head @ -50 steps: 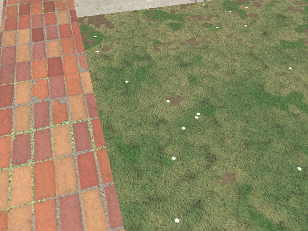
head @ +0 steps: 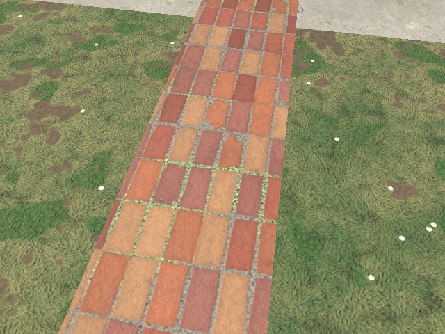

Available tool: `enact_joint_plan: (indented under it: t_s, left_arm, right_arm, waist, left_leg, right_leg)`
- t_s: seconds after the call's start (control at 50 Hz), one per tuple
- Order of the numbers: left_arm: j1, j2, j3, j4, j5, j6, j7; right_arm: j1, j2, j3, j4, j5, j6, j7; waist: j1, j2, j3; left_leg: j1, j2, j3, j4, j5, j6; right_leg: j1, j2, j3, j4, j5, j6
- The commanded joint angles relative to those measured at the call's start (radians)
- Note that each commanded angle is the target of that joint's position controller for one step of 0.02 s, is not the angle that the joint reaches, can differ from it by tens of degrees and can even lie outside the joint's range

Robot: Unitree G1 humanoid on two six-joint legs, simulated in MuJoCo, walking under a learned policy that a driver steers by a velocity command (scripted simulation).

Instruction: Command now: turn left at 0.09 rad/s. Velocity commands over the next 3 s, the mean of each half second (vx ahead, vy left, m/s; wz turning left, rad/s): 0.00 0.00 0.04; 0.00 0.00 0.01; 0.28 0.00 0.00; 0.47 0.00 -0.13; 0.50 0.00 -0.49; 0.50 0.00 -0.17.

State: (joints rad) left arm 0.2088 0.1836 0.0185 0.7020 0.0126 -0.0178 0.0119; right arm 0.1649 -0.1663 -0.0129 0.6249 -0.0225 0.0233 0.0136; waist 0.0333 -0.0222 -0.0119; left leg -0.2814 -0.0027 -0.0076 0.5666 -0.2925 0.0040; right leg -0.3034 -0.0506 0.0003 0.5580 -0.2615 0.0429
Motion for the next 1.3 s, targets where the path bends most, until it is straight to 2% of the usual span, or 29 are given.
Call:
enact_joint_plan:
  t_s: [0.02, 0.12, 0.3, 0.46, 0.88, 1.02, 1.04, 1.06, 1.08, 1.1, 1.12, 1.14, 1.16, 1.18, 1.2, 1.22, 1.24, 1.26, 1.28, 1.3]
  left_arm:
    - [-0.042, 0.096, 0.03, -0.068, 0.006, -0.011, 0.008]
    - [-0.005, 0.083, 0.032, -0.023, -0.004, -0.014, 0.007]
    - [0.022, 0.091, 0.035, 0.023, -0.005, -0.012, 0.006]
    - [0.039, 0.105, 0.034, 0.061, -0.011, -0.006, 0.011]
    - [0.087, 0.104, 0.025, 0.188, -0.012, 0.01, 0.025]
    - [0.111, 0.099, 0.017, 0.236, -0.011, 0.013, 0.03]
    - [0.13, 0.097, 0.017, 0.25, -0.014, 0.015, 0.03]
    - [0.088, 0.158, 0.042, 0.199, 0.012, -0.003, -0.029]
    - [0.088, 0.196, 0.059, 0.202, 0.029, -0.01, -0.051]
    - [0.101, 0.181, 0.064, 0.198, 0.039, -0.018, -0.051]
    - [0.095, 0.146, 0.063, 0.191, 0.046, -0.032, -0.038]
    - [0.069, 0.108, 0.059, 0.171, 0.052, -0.053, -0.021]
    - [0.044, 0.078, 0.053, 0.148, 0.053, -0.075, -0.008]
    - [0.038, 0.064, 0.049, 0.133, 0.038, -0.09, -0.002]
    - [0.068, 0.072, 0.052, 0.138, 0.024, -0.102, -0.003]
    - [0.146, 0.077, 0.056, 0.159, 0.023, -0.113, -0.008]
    - [0.251, 0.087, 0.061, 0.192, 0.036, -0.124, -0.012]
    - [0.423, 0.116, 0.062, 0.241, 0.049, -0.132, -0.003]
    - [0.475, 0.133, 0.046, 0.225, 0.058, -0.141, 0.002]
    - [0.39, 0.126, 0.031, 0.212, 0.073, -0.143, -0.003]
  right_arm:
    - [-0.055, -0.113, -0.03, -0.072, -0.001, -0.034, -0.002]
    - [-0.009, -0.084, -0.02, -0.045, 0.001, -0.038, -0.008]
    - [0.038, -0.082, -0.02, -0.004, 0.006, -0.038, -0.005]
    - [0.083, -0.094, -0.022, 0.042, 0.01, -0.036, -0.019]
    - [0.171, -0.117, -0.022, 0.211, 0.016, -0.029, -0.046]
    - [0.201, -0.113, -0.017, 0.272, 0.019, -0.023, -0.05]
    - [0.22, -0.111, -0.017, 0.288, 0.021, -0.021, -0.051]
    - [0.21, -0.187, -0.048, 0.265, 0.008, -0.049, 0.01]
    - [0.22, -0.238, -0.071, 0.272, -0.009, -0.066, 0.034]
    - [0.256, -0.231, -0.078, 0.276, -0.018, -0.083, 0.038]
    - [0.287, -0.208, -0.078, 0.282, -0.018, -0.101, 0.026]
    - [0.261, -0.198, -0.077, 0.269, -0.009, -0.117, 0.007]
    - [0.176, -0.188, -0.069, 0.235, -0.002, -0.122, -0.013]
    - [0.091, -0.185, -0.063, 0.2, -0.002, -0.119, -0.028]
    - [0.06, -0.192, -0.063, 0.189, -0.002, -0.105, -0.034]
    - [0.067, -0.184, -0.059, 0.196, -0.013, -0.088, -0.034]
    - [0.083, -0.139, -0.05, 0.201, -0.037, -0.083, -0.03]
    - [0.041, -0.086, -0.038, 0.172, -0.071, -0.086, -0.013]
    - [-0.039, -0.076, -0.04, 0.139, -0.069, -0.114, -0.002]
    - [-0.042, -0.101, -0.048, 0.148, -0.04, -0.139, 0.0]
  waist:
    - [-0.016, 0.14, -0.004]
    - [-0.025, 0.083, 0.009]
    - [-0.027, 0.027, -0.009]
    - [-0.032, 0.019, -0.008]
    - [-0.033, 0.017, 0.027]
    - [-0.034, 0.018, 0.041]
    - [-0.034, 0.019, 0.022]
    - [-0.033, 0.016, 0.151]
    - [-0.041, 0.038, 0.205]
    - [-0.054, 0.066, 0.18]
    - [-0.069, 0.106, 0.14]
    - [-0.069, 0.15, 0.1]
    - [-0.049, 0.155, 0.084]
    - [-0.02, 0.136, 0.089]
    - [0.002, 0.121, 0.088]
    - [0.03, 0.105, 0.079]
    - [0.061, 0.026, 0.08]
    - [0.115, -0.141, 0.052]
    - [0.156, -0.171, 0.085]
    - [0.105, -0.113, 0.127]
  left_leg:
    - [-0.031, 0.103, -0.147, -0.219, -0.089, 0.081]
    - [-0.011, 0.083, -0.118, -0.201, -0.041, 0.075]
    - [0.021, 0.059, -0.078, -0.169, 0.094, 0.076]
    - [0.04, 0.043, -0.048, -0.144, 0.17, 0.067]
    - [0.055, 0.037, -0.019, -0.177, 0.191, 0.04]
    - [0.067, 0.035, -0.013, -0.2, 0.186, 0.035]
    - [0.073, 0.021, 0.001, -0.194, 0.077, 0.041]
    - [-0.016, 0.035, -0.029, -0.286, -0.301, 0.068]
    - [-0.038, 0.066, -0.073, -0.315, -0.432, 0.103]
    - [0.003, 0.114, -0.133, -0.332, -0.469, 0.146]
    - [0.082, 0.175, -0.209, -0.359, -0.457, 0.194]
    - [0.13, 0.238, -0.28, -0.403, -0.435, 0.237]
    - [0.102, 0.276, -0.316, -0.433, -0.385, 0.263]
    - [0.034, 0.276, -0.292, -0.447, -0.351, 0.26]
    - [-0.008, 0.25, -0.251, -0.425, -0.337, 0.251]
    - [-0.05, 0.213, -0.202, -0.357, -0.309, 0.243]
    - [-0.117, 0.14, -0.109, -0.195, -0.249, 0.215]
    - [-0.32, 0.013, 0.003, 0.151, -0.172, 0.12]
    - [-0.556, -0.032, -0.089, 0.417, -0.25, 0.109]
    - [-0.657, -0.006, -0.154, 0.648, -0.204, 0.134]
  right_leg:
    - [0.025, -0.004, 0.01, -0.059, 0.04, -0.034]
    - [0.044, -0.011, 0.015, -0.087, 0.067, -0.039]
    - [0.073, -0.016, 0.016, -0.092, 0.11, -0.04]
    - [0.077, -0.015, 0.014, -0.086, 0.151, -0.048]
    - [0.11, -0.004, 0.011, -0.138, 0.187, -0.065]
    - [0.113, 0.0, 0.008, -0.162, 0.179, -0.066]
    - [0.121, 0.016, -0.007, -0.155, 0.068, -0.071]
    - [0.016, 0.019, -0.005, -0.232, -0.296, -0.08]
    - [-0.037, 0.018, 0.008, -0.23, -0.405, -0.099]
    - [-0.06, 0.013, 0.012, -0.198, -0.389, -0.114]
    - [-0.075, 0.02, -0.005, -0.14, -0.279, -0.117]
    - [-0.061, 0.046, -0.055, -0.066, -0.134, -0.107]
    - [-0.001, 0.057, -0.064, -0.064, -0.06, -0.119]
    - [0.098, 0.047, -0.052, -0.138, -0.038, -0.142]
    - [0.196, 0.047, -0.057, -0.211, 0.003, -0.155]
    - [0.3, 0.036, -0.047, -0.242, 0.012, -0.162]
    - [0.38, -0.005, 0.025, -0.253, -0.067, -0.19]
    - [0.527, -0.194, 0.364, -0.347, -0.204, -0.335]
    - [0.611, -0.316, 0.576, -0.456, -0.246, -0.403]
    - [0.565, -0.343, 0.532, -0.452, -0.233, -0.376]
